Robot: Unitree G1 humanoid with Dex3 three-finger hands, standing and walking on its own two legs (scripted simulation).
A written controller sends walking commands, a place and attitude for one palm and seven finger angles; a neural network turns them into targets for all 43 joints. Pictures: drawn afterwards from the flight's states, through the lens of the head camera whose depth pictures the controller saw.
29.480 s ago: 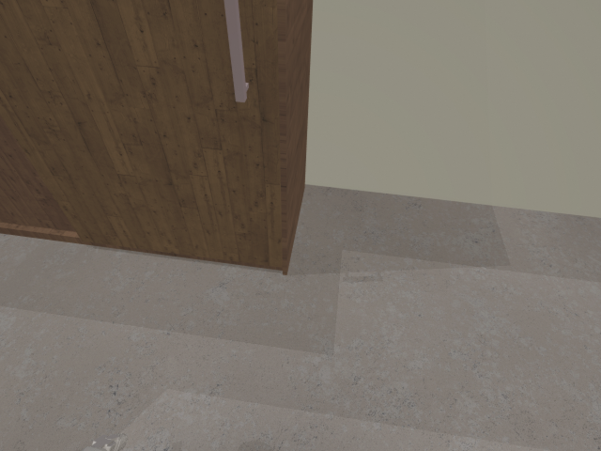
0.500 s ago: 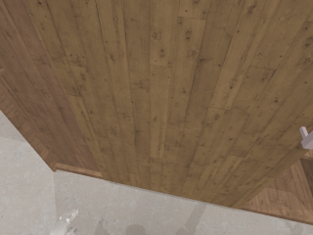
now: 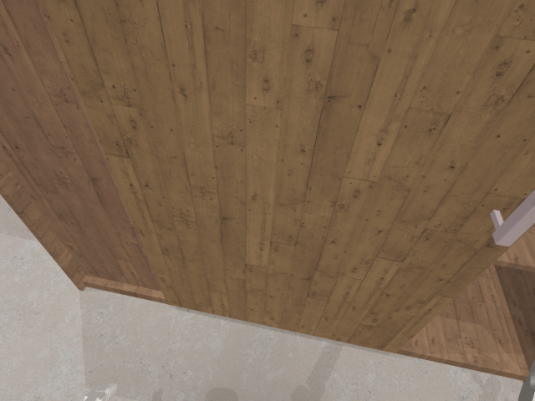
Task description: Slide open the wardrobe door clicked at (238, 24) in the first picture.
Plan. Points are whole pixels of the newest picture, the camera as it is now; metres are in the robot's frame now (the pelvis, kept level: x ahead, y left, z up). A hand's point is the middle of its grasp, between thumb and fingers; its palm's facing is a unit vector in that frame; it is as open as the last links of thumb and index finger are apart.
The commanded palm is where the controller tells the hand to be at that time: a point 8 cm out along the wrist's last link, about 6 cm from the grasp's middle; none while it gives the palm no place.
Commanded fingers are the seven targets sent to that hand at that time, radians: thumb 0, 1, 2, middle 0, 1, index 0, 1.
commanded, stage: stop walking and hold the door there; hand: right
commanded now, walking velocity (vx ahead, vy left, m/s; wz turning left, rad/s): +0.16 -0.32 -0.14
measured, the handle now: out of the picture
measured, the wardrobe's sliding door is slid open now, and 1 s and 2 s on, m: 0.46 0.46 0.46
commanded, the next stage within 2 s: loosen the grip on the handle in 1.20 s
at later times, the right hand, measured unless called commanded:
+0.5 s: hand out of the picture +0.39 -0.34 +0.18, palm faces +0.40 +0.90 -0.16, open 5.9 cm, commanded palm +0.35 -0.36 +0.16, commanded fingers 0.00 -0.90 -0.90 0.45 1.40 0.45 1.40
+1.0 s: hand out of the picture +0.39 -0.34 +0.18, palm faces +0.48 +0.86 -0.19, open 5.9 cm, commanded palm +0.35 -0.36 +0.16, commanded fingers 0.00 -0.90 -0.90 0.45 1.40 0.45 1.40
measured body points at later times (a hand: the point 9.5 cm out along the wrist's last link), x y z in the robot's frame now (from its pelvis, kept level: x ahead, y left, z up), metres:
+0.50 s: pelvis -0.02 -0.07 +0.00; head +0.03 -0.08 +0.45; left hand +0.14 +0.13 -0.11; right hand +0.36 -0.39 +0.19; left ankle -0.04 +0.05 -0.70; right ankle +0.05 -0.13 -0.73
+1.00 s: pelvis -0.03 -0.04 +0.00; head -0.01 -0.04 +0.45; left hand +0.08 +0.24 -0.10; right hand +0.36 -0.38 +0.19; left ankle -0.08 +0.07 -0.73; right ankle +0.05 -0.13 -0.73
